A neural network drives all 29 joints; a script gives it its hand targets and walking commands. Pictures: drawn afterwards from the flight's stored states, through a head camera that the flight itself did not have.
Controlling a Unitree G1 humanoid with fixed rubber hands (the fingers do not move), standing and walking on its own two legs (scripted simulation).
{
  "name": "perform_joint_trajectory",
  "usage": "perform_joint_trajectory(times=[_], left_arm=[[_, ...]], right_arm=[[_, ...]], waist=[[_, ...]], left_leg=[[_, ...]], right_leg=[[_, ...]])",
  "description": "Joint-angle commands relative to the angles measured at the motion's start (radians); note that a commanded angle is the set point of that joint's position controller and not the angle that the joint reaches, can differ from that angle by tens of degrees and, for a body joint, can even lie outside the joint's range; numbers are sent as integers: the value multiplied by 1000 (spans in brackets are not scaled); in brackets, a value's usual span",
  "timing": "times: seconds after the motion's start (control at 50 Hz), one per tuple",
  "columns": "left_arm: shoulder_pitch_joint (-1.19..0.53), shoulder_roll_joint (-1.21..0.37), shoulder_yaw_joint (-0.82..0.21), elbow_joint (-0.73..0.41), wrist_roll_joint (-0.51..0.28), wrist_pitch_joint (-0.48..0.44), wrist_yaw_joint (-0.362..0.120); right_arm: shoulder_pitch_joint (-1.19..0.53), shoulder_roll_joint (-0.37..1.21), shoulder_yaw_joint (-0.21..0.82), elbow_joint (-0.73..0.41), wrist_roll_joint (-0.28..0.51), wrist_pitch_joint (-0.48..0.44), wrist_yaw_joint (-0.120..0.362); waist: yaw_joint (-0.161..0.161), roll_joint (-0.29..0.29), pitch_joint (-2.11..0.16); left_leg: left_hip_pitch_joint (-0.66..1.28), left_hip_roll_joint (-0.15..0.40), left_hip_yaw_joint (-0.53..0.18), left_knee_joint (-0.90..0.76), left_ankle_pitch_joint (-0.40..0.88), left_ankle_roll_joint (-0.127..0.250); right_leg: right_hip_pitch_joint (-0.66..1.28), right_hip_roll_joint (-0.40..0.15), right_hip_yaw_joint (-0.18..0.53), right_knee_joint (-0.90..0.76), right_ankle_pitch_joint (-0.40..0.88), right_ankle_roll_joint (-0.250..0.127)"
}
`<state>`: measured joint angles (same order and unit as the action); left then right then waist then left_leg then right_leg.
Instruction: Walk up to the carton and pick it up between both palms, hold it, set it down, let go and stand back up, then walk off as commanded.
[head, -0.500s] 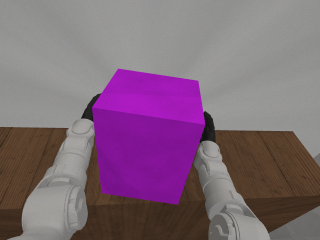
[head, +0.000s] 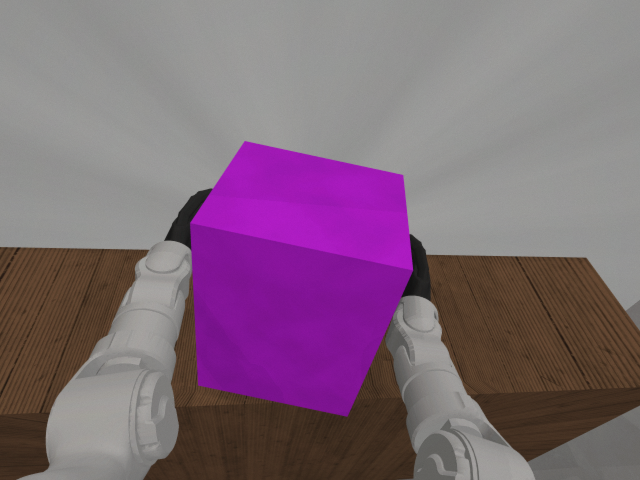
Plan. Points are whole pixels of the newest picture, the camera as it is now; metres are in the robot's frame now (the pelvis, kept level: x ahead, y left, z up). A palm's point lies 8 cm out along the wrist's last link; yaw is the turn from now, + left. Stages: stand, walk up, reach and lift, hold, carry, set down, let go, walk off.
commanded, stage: set down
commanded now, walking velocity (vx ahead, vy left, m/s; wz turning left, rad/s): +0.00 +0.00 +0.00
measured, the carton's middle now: (297, 283) +0.39 -0.03 +0.03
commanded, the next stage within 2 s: none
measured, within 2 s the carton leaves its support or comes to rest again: rests again in 1.56 s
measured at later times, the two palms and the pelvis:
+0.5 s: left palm (181, 247) +0.43 +0.13 +0.07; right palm (410, 297) +0.34 -0.17 +0.05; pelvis +0.00 +0.00 +0.00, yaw +0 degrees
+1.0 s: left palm (180, 249) +0.43 +0.13 +0.06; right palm (409, 298) +0.34 -0.17 +0.05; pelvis +0.00 +0.00 +0.00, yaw +0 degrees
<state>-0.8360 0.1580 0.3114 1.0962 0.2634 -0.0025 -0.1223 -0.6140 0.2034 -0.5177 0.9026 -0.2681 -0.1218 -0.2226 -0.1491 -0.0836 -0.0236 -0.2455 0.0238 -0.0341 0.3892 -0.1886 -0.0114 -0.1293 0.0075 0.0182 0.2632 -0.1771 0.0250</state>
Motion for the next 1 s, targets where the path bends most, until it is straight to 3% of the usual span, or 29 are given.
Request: perform_joint_trajectory(times=[0.0,0.04,0.1,0.14,0.16,0.18,0.2,0.24,0.28,0.32,0.36,0.38,0.4,0.44,0.46,0.5,0.52,0.58,0.6,0.64,0.66,0.72,0.74,0.76,0.82,0.88,0.92,0.96,0.98], left_arm=[[-615,-615,-132,79,32,-63,-147],[-647,-629,-136,77,34,-78,-145],[-619,-610,-127,54,50,-82,-143],[-591,-604,-105,73,70,-79,-152],[-597,-630,-145,69,51,-82,-151],[-600,-618,-106,82,65,-86,-147],[-605,-621,-92,94,72,-85,-147],[-626,-604,-118,61,77,-85,-141],[-575,-636,-118,41,88,-91,-134],[-607,-628,-101,77,84,-96,-138],[-579,-629,-117,80,90,-93,-140],[-564,-625,-109,76,103,-95,-136],[-590,-634,-129,60,88,-96,-132],[-582,-630,-66,102,113,-86,-135],[-562,-628,-109,71,98,-90,-134],[-564,-625,-102,60,100,-93,-130],[-529,-619,-77,81,125,-84,-136],[-568,-619,-79,70,118,-97,-137],[-560,-620,-68,82,117,-103,-134],[-556,-580,-55,91,138,-93,-139],[-570,-568,-14,116,146,-93,-142],[-532,-595,-24,112,153,-86,-146],[-498,-595,-4,109,166,-83,-151],[-521,-599,-24,107,153,-86,-146],[-507,-589,4,119,177,-87,-144],[-488,-550,33,127,187,-80,-141],[-508,-569,-18,86,175,-83,-140],[-508,-565,0,77,186,-93,-132],[-503,-543,26,91,188,-89,-132]], right_arm=[[-793,476,290,-189,-100,-167,101],[-780,485,256,-157,-129,-171,100],[-753,464,260,-122,-121,-181,99],[-729,484,262,-103,-123,-175,96],[-746,462,250,-102,-127,-184,93],[-749,466,257,-115,-124,-193,97],[-739,463,243,-86,-137,-189,95],[-724,457,216,-79,-147,-202,102],[-677,467,244,-62,-140,-214,103],[-707,469,223,-47,-161,-218,96],[-697,456,213,-46,-155,-218,97],[-698,458,206,-39,-155,-223,101],[-730,444,206,-51,-149,-231,107],[-707,453,181,-34,-164,-220,106],[-680,438,166,0,-167,-222,103],[-684,431,170,-13,-158,-230,105],[-630,450,160,38,-173,-220,102],[-678,446,153,-7,-195,-241,103],[-674,459,166,-16,-189,-237,107],[-633,444,134,31,-194,-221,108],[-658,462,145,24,-199,-211,106],[-653,432,128,9,-215,-222,102],[-614,466,134,36,-201,-217,100],[-616,445,125,63,-206,-214,104],[-611,447,111,41,-219,-224,104],[-583,404,95,56,-219,-225,112],[-567,406,87,87,-232,-231,106],[-568,392,78,79,-233,-238,103],[-573,402,86,70,-226,-231,108]], waist=[[-27,148,-541],[-62,160,-551],[-52,191,-500],[-30,150,-449],[-71,151,-474],[-36,162,-494],[-59,165,-465],[-58,209,-502],[-33,192,-502],[-57,186,-450],[-68,184,-445],[-43,197,-436],[-50,211,-466],[-41,187,-385],[-65,196,-390],[-58,214,-403],[-59,202,-328],[-63,174,-398],[-44,172,-408],[-61,176,-326],[-35,162,-290],[-65,155,-323],[-37,158,-286],[-70,166,-277],[-43,164,-292],[-45,175,-221],[-68,173,-252],[-61,197,-278],[-46,172,-253]], left_leg=[[133,-47,121,-11,241,-43],[111,-50,118,-16,206,-50],[130,-51,125,-15,250,-56],[99,-51,127,-29,198,-38],[120,-48,120,-16,213,-48],[100,-48,128,-16,218,-50],[108,-40,119,-22,230,-50],[158,-40,117,1,276,-64],[179,-35,124,13,332,-71],[127,-39,121,-11,240,-60],[147,-41,114,-13,250,-56],[159,-36,114,-5,265,-56],[171,-38,120,-2,292,-72],[167,-28,106,-7,266,-51],[187,-32,111,-3,275,-63],[178,-34,111,-7,258,-61],[165,-34,121,-20,232,-54],[148,-35,115,-18,206,-55],[136,-42,121,-20,192,-49],[111,-43,130,-44,136,-39],[72,-43,126,-48,96,-30],[110,-44,129,-40,150,-37],[105,-41,128,-40,169,-33],[110,-40,121,-43,155,-41],[95,-44,125,-43,137,-37],[115,-37,122,-47,142,-29],[149,-35,122,-31,175,-45],[173,-33,121,-19,222,-54],[144,-36,120,-30,186,-36]], right_leg=[[62,7,-106,61,549,27],[80,2,-110,63,555,29],[34,5,-116,59,523,31],[67,-3,-100,59,509,39],[54,4,-109,58,532,28],[67,6,-102,60,523,27],[31,5,-114,54,498,27],[-19,17,-125,51,469,23],[-9,18,-121,47,524,14],[-18,8,-124,41,458,20],[-37,18,-138,38,439,26],[-36,19,-132,34,416,18],[-42,26,-141,37,410,18],[-82,24,-143,21,356,18],[-76,32,-143,16,343,11],[-88,26,-143,14,321,10],[-70,20,-134,1,331,12],[-60,21,-140,14,327,19],[-70,13,-131,19,333,23],[-58,8,-125,13,296,25],[-53,0,-124,14,264,28],[-49,7,-129,21,340,30],[-38,7,-115,14,355,27],[-61,10,-137,9,314,26],[-67,11,-125,7,270,23],[-88,15,-130,5,250,29],[-99,27,-144,-5,240,20],[-106,26,-140,-1,273,21],[-111,23,-137,-3,251,23]])
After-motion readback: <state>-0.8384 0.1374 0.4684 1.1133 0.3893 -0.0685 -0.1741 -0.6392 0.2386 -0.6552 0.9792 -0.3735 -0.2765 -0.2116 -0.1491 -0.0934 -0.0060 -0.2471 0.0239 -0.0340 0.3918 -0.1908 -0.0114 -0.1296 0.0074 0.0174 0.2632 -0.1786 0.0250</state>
